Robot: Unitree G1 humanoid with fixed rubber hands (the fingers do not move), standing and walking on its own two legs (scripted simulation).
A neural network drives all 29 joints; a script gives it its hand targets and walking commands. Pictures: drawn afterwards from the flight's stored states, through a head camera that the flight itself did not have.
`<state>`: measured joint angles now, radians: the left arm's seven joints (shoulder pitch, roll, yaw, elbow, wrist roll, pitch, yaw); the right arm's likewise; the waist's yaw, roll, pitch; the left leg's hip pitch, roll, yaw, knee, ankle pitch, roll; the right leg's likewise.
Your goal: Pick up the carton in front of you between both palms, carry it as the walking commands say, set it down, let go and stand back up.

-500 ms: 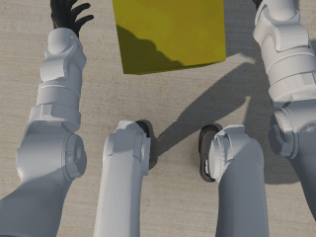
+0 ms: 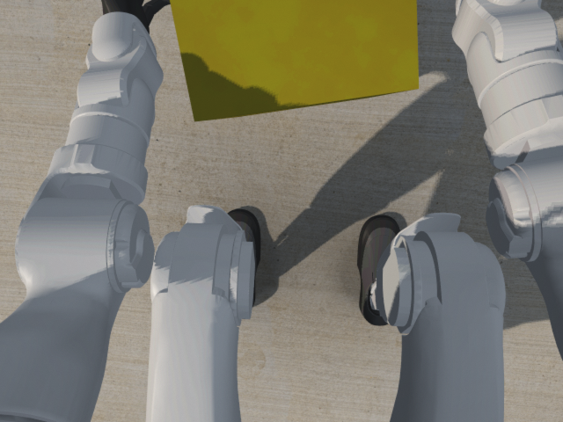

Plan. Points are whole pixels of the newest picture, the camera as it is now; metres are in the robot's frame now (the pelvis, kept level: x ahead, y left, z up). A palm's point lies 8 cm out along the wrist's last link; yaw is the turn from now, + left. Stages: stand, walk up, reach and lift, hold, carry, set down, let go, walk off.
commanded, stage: reach and lift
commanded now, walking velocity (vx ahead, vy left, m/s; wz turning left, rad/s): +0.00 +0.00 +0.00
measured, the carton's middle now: (292, 20) +0.52 +0.03 -0.25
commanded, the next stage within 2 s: none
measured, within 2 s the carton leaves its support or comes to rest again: leaves its support in 0.54 s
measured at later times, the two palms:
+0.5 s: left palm (147, 13) +0.52 +0.18 -0.18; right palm out of the picture +0.55 -0.12 -0.18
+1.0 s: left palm out of the picture +0.49 +0.18 +0.01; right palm out of the picture +0.52 -0.12 +0.01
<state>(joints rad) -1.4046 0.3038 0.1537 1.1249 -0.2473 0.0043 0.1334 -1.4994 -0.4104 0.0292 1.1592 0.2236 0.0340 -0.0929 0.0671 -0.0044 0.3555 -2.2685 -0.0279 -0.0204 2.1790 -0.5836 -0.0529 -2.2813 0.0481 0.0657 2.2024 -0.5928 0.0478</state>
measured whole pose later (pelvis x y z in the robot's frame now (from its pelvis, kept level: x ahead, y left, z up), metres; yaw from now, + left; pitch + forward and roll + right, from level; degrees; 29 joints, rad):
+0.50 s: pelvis -0.01 +0.00 +0.00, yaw -1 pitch +36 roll +2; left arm -1.45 0.25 0.22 1.11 -0.16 0.09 0.14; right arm -1.58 -0.31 -0.06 1.26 0.12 0.10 -0.12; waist 0.06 -0.03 0.38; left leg -2.25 -0.03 -0.02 2.19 -0.57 -0.05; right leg -2.26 0.07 0.07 2.21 -0.58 0.05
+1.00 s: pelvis +0.00 +0.00 +0.09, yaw -1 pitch +44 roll -1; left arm -1.09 0.02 0.52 0.70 0.17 0.37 0.06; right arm -1.18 -0.09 -0.36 0.88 -0.16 0.40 -0.05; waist 0.04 -0.03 -0.12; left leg -2.11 -0.08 -0.09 1.88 -0.54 -0.07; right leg -2.09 0.09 0.06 1.88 -0.55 0.06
